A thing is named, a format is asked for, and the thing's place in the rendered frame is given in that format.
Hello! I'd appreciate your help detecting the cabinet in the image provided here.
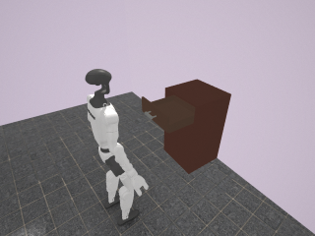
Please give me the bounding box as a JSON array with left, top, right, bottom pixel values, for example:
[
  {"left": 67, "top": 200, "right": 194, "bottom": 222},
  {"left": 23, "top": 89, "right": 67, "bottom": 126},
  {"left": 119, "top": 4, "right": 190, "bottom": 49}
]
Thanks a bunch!
[{"left": 163, "top": 79, "right": 231, "bottom": 174}]

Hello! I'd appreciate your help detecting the right robot forearm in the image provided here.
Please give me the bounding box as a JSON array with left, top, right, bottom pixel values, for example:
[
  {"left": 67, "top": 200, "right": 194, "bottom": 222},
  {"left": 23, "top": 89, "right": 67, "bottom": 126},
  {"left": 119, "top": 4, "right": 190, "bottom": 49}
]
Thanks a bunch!
[{"left": 113, "top": 145, "right": 138, "bottom": 180}]

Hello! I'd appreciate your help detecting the robot left shin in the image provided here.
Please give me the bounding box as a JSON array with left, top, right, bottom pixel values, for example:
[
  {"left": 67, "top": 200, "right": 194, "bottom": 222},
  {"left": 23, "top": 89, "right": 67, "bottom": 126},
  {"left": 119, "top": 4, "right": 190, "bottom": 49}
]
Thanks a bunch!
[{"left": 105, "top": 170, "right": 119, "bottom": 203}]

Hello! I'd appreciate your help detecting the handle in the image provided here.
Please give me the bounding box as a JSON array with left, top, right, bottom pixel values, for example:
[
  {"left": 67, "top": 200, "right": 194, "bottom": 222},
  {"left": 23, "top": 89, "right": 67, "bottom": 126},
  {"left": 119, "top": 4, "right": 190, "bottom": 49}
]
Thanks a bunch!
[{"left": 144, "top": 111, "right": 157, "bottom": 120}]

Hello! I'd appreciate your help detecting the humanoid robot torso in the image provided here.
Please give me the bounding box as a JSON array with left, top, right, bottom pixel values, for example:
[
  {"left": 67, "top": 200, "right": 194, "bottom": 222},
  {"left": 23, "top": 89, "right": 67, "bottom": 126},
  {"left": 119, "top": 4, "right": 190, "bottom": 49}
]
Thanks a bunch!
[{"left": 87, "top": 101, "right": 116, "bottom": 166}]

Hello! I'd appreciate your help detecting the robot right upper arm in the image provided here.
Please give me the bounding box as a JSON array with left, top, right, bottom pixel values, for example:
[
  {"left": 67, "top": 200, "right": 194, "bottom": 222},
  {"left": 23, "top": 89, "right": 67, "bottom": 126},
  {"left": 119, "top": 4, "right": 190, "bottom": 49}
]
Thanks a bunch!
[{"left": 101, "top": 108, "right": 122, "bottom": 155}]

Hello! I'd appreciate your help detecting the right robot hand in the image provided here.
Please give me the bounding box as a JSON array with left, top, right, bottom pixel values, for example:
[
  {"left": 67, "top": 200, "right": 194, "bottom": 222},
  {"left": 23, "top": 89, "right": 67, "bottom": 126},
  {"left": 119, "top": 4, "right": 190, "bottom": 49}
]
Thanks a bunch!
[{"left": 131, "top": 175, "right": 149, "bottom": 196}]

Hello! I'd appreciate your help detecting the robot left upper arm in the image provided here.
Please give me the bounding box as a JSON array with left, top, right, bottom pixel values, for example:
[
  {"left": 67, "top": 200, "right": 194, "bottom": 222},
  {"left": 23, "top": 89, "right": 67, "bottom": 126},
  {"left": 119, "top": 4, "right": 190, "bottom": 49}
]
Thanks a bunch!
[{"left": 87, "top": 94, "right": 95, "bottom": 122}]

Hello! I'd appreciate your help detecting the drawer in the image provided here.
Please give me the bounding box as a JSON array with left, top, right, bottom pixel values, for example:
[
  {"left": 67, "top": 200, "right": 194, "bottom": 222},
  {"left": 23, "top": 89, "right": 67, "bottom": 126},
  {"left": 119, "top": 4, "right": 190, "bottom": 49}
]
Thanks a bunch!
[{"left": 142, "top": 95, "right": 196, "bottom": 133}]

